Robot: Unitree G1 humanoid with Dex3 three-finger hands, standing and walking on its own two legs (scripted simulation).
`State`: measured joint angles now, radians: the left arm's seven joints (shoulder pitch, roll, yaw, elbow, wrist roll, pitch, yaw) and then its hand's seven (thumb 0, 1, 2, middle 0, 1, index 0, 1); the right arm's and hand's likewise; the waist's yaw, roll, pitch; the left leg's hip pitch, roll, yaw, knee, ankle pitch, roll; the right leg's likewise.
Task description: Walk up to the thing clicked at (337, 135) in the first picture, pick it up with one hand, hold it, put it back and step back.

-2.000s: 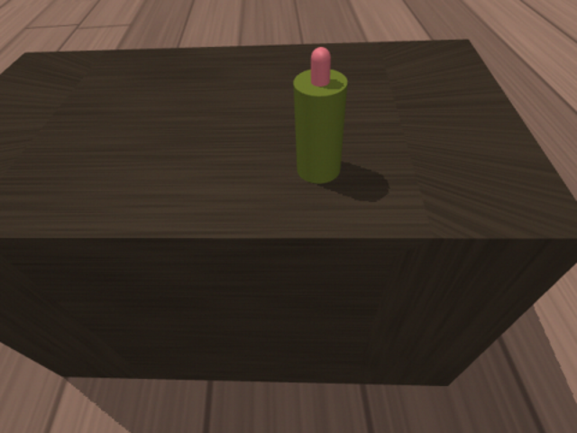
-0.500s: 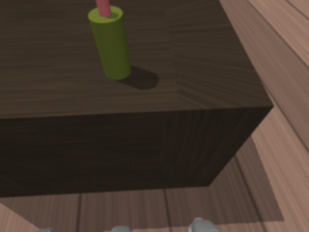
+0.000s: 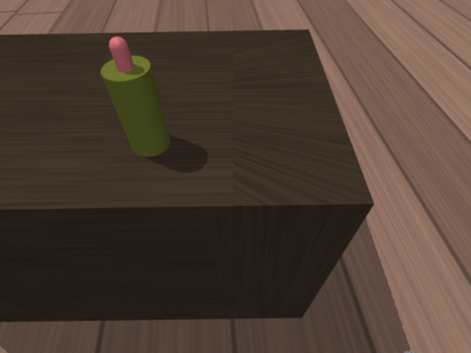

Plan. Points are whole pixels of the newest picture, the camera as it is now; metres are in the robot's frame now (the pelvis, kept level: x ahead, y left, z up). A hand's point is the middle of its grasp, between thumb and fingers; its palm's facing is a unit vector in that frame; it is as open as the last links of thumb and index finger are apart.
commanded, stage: walk up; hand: left
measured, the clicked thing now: (136, 99) +0.52 +0.23 +0.15
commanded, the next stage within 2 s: stand in 1.62 s
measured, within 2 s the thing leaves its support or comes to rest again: neither
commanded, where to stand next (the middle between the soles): +0.05 +0.01 m, yaw +2 degrees
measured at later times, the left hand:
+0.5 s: hand out of the picture +0.05 +0.28 -0.15, palm faces +0.03 -0.92 -0.39, open 7.3 cm
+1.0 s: hand out of the picture +0.03 +0.27 -0.13, palm faces +0.05 -0.93 -0.36, open 7.3 cm
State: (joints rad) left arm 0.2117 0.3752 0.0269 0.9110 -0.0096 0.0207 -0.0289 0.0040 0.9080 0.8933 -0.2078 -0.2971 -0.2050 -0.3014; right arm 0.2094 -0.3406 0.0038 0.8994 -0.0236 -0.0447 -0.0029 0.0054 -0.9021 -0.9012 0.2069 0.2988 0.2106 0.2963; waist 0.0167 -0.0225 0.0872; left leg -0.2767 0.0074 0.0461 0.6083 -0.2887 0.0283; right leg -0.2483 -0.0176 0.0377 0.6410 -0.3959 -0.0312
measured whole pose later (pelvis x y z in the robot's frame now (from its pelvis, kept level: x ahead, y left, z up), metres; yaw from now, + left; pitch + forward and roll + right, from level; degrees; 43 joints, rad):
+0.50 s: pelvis -0.01 +0.00 +0.00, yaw +3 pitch -3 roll +0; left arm 0.15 0.40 0.01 0.99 0.00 -0.02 0.01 0.00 0.91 0.89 -0.21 -0.30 -0.20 -0.30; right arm 0.11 -0.36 -0.03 0.98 0.00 0.03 0.02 0.01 -0.91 -0.90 0.20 0.30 0.21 0.30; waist 0.02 0.00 0.12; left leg -0.24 0.03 -0.03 0.62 -0.33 -0.02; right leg -0.24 -0.05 0.00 0.59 -0.30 0.04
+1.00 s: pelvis -0.02 +0.01 +0.02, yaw +3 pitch -3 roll +0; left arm 0.10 0.36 0.00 1.15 0.01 -0.02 -0.01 0.00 0.91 0.89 -0.21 -0.30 -0.20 -0.30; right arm 0.07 -0.36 -0.02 1.12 0.00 0.01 0.02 0.00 -0.91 -0.90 0.20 0.30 0.21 0.30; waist 0.02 0.02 0.06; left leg -0.14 0.02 -0.02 0.38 -0.19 -0.02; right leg -0.14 -0.06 0.00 0.36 -0.16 0.05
